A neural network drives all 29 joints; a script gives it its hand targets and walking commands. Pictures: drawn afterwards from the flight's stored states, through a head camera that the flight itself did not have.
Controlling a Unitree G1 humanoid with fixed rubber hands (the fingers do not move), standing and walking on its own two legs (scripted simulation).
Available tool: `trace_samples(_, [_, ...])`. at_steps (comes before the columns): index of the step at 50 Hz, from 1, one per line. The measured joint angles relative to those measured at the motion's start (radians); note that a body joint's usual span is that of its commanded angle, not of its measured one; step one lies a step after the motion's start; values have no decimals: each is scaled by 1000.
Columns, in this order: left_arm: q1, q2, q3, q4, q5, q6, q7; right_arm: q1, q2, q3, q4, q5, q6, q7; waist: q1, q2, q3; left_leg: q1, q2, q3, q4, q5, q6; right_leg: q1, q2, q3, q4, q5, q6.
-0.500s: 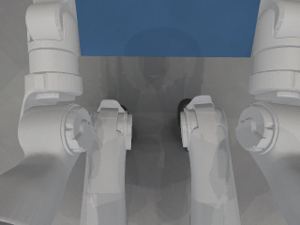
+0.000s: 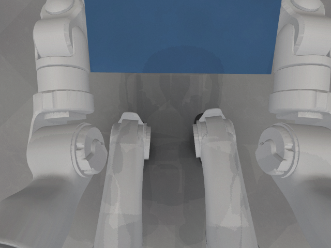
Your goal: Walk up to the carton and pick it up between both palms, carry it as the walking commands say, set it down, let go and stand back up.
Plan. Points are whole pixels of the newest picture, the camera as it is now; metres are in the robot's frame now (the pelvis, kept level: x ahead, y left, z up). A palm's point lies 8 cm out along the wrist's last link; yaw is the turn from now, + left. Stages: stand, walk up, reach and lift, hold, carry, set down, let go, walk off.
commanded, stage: reach and lift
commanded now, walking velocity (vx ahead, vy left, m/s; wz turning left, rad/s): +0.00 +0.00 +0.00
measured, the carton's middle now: out of the picture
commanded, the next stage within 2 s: none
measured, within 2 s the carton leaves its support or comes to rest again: neither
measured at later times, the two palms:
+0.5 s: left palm out of the picture +0.54 +0.14 -0.01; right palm out of the picture +0.52 -0.19 -0.01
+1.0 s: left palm out of the picture +0.50 +0.14 +0.08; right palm out of the picture +0.49 -0.19 +0.09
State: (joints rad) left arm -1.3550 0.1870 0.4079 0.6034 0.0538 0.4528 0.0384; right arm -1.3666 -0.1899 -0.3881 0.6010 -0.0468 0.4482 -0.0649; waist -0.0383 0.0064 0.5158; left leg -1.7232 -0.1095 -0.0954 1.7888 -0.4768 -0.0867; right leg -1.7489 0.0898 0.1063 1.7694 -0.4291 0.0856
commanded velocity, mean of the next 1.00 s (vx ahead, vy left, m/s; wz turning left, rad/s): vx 0.00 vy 0.00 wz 0.00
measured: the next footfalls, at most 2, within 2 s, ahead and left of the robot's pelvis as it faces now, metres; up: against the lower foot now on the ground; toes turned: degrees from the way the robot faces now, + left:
none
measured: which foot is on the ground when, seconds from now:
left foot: down 0.00-1.00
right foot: down 0.00-1.00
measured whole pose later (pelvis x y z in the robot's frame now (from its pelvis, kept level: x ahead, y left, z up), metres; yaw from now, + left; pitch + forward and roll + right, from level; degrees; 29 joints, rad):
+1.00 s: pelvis +0.10 +0.01 +0.14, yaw +1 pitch +33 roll +0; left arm -0.70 -0.03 0.40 0.71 0.18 0.33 0.01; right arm -0.70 -0.02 -0.40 0.71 -0.19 0.32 0.05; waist -0.07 0.03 -0.19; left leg -1.38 -0.11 -0.13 1.28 -0.46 -0.04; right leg -1.39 0.06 0.11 1.26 -0.44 0.06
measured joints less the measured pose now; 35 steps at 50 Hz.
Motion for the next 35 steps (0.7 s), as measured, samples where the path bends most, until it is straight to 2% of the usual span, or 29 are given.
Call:
trace_samples(7, [52, 1, -28, -21, -8, 8, -1, 61, 20, 13, -25, -13, -4, -1, -8, -1, 4, 64, -5, -3, -39, 5, 3, 71, -4, 2, -42, -1, 3])
trace_samples(13, [80, -19, -49, -45, -12, 19, 16, 114, 13, 28, -68, 6, 10, -2, -9, 4, 6, 117, -8, -12, -70, 13, 8, 131, -3, -1, -83, 6, 7])
trace_samples(18, [78, -26, -26, 6, -2, 20, 17, 106, 24, -5, 1, 0, 0, 7, -10, 2, -50, 128, -4, -9, -108, 25, 12, 142, 4, 7, -121, 19, 6])
trace_samples(24, [106, -39, -25, 1, 4, 15, 15, 130, 21, 11, -9, -7, 8, 13, -8, 11, -84, 177, -6, -12, -160, 32, 17, 193, 0, 10, -174, 24, 8])
trace_samples(31, [266, -88, 1, 105, 50, 10, -10, 286, 88, -24, 94, -72, 2, 32, -5, 11, -434, 81, -3, -13, -226, 25, 19, 93, -1, 15, -233, 16, 3])
trace_samples(35, [375, -133, 8, 126, 77, -4, -12, 414, 114, -20, 109, -89, -20, 48, 2, 23, -621, 83, -4, -21, -275, 7, 24, 98, -11, 8, -282, -6, -3])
